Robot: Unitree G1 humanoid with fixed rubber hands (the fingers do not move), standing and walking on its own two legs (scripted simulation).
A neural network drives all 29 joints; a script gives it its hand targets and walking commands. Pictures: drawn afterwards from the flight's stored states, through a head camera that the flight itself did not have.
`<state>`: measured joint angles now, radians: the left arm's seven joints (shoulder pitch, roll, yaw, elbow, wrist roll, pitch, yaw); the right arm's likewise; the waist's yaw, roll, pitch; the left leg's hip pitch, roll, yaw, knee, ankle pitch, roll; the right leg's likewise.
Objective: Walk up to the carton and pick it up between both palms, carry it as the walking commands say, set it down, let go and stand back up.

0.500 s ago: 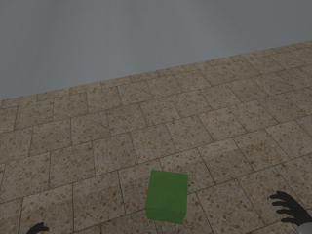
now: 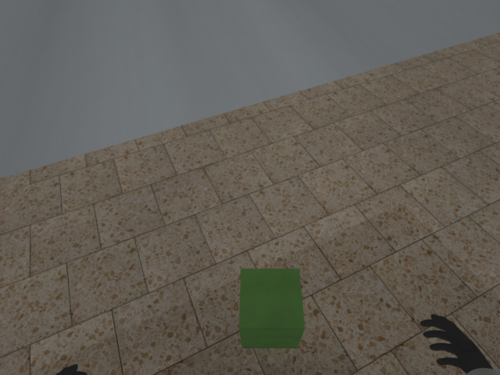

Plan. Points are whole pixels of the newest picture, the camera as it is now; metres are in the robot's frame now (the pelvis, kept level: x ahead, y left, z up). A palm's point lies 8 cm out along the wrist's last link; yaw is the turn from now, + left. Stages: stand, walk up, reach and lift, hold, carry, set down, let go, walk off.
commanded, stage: walk up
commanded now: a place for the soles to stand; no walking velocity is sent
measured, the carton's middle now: (269, 309) +0.45 -0.03 -0.63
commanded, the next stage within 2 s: reach and lift in 0.94 s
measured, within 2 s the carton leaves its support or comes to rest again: neither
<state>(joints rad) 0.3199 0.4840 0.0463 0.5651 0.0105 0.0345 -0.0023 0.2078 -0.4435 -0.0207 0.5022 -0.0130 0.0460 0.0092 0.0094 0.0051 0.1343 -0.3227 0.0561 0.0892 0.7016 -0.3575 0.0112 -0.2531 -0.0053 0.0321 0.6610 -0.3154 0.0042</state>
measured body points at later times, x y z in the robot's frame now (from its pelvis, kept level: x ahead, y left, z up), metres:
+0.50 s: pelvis +0.02 +0.00 +0.01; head +0.03 -0.01 +0.46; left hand +0.20 +0.30 -0.05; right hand +0.15 -0.34 -0.04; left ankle +0.06 +0.11 -0.72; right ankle +0.02 -0.14 -0.72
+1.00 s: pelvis +0.02 +0.00 +0.01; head +0.05 -0.01 +0.46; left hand +0.22 +0.28 -0.06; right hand +0.12 -0.33 -0.06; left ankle +0.06 +0.11 -0.72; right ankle +0.02 -0.14 -0.72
